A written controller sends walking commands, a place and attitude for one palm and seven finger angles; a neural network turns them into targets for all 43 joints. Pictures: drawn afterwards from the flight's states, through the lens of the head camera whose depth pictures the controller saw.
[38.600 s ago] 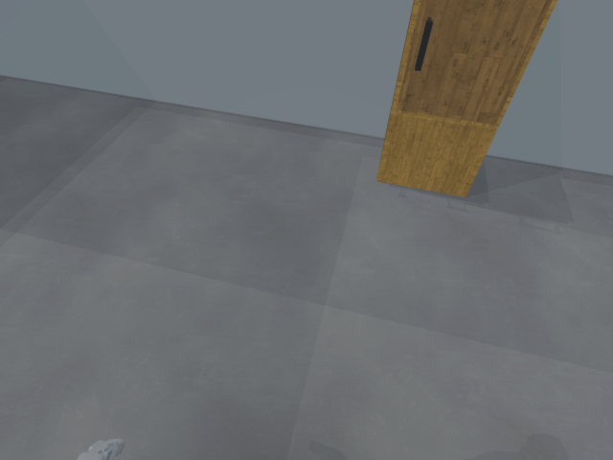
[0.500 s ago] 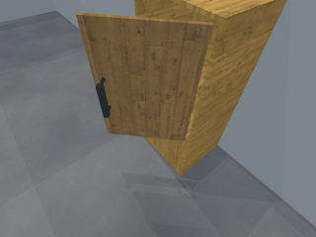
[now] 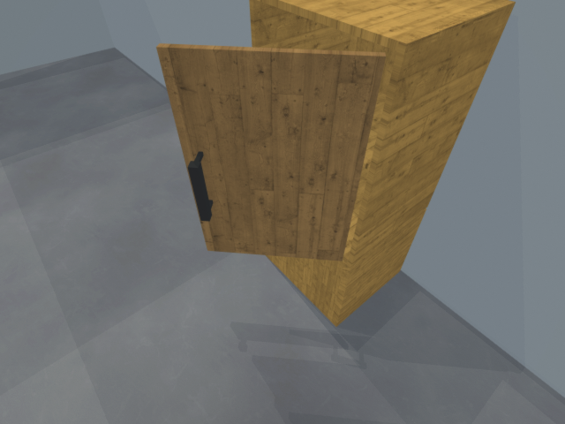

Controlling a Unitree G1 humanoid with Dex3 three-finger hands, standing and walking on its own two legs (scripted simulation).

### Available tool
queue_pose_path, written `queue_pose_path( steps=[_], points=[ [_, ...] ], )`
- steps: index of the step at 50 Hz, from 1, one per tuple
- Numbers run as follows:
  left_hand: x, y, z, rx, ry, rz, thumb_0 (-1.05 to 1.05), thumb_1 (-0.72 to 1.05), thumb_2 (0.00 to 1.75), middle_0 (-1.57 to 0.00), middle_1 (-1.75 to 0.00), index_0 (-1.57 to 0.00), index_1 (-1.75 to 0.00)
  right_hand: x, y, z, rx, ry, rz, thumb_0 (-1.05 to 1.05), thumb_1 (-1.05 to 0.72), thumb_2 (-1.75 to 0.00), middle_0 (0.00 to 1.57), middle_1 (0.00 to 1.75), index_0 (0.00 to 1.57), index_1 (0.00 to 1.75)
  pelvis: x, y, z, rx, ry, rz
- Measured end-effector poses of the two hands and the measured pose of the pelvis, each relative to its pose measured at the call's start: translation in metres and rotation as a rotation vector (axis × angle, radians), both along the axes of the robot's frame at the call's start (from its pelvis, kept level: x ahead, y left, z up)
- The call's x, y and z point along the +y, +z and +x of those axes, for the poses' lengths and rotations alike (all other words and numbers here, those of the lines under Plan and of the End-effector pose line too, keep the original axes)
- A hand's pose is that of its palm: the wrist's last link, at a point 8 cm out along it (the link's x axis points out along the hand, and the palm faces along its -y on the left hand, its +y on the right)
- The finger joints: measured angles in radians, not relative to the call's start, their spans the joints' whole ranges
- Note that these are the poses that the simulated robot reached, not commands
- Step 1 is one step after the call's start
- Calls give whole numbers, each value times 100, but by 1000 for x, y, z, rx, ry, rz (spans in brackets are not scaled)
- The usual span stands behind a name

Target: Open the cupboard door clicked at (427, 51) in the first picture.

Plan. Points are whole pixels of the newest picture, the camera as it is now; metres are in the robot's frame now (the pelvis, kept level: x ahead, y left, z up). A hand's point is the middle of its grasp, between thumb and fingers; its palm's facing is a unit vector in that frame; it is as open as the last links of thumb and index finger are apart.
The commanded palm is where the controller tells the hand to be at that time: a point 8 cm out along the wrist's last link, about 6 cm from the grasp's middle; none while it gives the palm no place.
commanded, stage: shuffle to correct the standing spot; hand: left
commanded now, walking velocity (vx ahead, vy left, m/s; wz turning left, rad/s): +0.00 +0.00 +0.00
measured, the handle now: (203, 187) +0.63 +0.23 -0.06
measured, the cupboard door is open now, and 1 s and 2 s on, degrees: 45 45 45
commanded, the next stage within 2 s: come to a stop and stand still in 0.72 s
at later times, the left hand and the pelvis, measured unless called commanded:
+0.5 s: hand out of the picture +0.03 +0.18 -0.19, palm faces +0.07 -0.99 -0.16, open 7.4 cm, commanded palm none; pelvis +0.04 +0.02 -0.01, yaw +0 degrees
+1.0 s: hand (169, 388) +0.22 +0.22 -0.17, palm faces +0.01 -0.99 -0.16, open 7.4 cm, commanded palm none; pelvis +0.12 +0.05 +0.00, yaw +0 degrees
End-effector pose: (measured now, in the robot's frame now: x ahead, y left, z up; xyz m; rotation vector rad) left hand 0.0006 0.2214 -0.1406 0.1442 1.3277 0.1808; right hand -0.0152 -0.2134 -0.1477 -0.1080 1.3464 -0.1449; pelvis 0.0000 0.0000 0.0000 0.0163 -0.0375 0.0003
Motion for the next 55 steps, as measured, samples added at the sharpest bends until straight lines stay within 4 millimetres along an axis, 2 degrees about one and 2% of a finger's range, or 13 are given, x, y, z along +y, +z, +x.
queue_pose_path(
  steps=[7,13,18,22,27,34,37,43,50,53,55],
  points=[
    [-10,-4,-12,49,11,-29,0,91,90,-20,-30,-20,-30,-8,3,-4,45,10,-22,1,-91,-90,20,30,20,30,-1,0,3,3,3,-4],
    [-14,-11,-15,78,32,-56,0,91,90,-20,-30,-20,-30,-3,1,-9,95,14,-20,1,-91,-90,20,30,20,30,1,-3,12,11,2,-13],
    [-9,-15,-7,89,39,-69,0,90,90,-20,-30,-20,-30,10,2,-10,116,-1,-14,1,-91,-90,20,30,20,30,7,-5,24,18,-3,-14],
    [-2,-15,9,78,31,-65,0,90,90,-20,-30,-20,-30,22,0,-6,126,-18,0,1,-91,-90,20,30,20,30,13,-7,37,15,-6,-18],
    [9,-18,31,32,44,-51,0,91,90,-20,-30,-20,-30,33,-6,10,132,-7,9,1,-91,-90,20,30,20,30,21,-12,48,17,13,-35],
    [35,-25,40,69,68,-55,0,91,90,-20,-30,-20,-30,47,0,56,36,12,-29,1,-91,-90,20,30,20,30,43,-12,65,17,9,-22],
    [45,-18,61,67,41,-54,0,91,90,-20,-30,-20,-30,57,6,61,20,-8,-31,1,-91,-90,20,30,20,30,51,-6,75,20,2,-31],
    [59,-7,126,-22,-9,-42,1,92,90,-20,-30,-20,-30,74,13,52,90,-33,-11,0,-91,-90,20,30,20,30,56,1,93,22,-12,-34],
    [45,0,211,-155,-72,-41,1,92,90,-20,-30,-19,-30,80,12,39,232,-67,17,1,-91,-90,20,30,20,30,54,-1,117,6,-7,-26],
    [39,-2,229,-212,-66,-31,0,91,90,-20,-30,-20,-30,69,3,48,258,-83,17,1,-91,-90,20,30,20,30,48,-9,131,-1,9,4],
    [38,-5,229,-218,-55,-23,0,91,90,-20,-30,-20,-30,59,-4,62,244,-88,2,1,-91,-90,20,30,20,30,47,-14,132,-3,10,0]
  ],
)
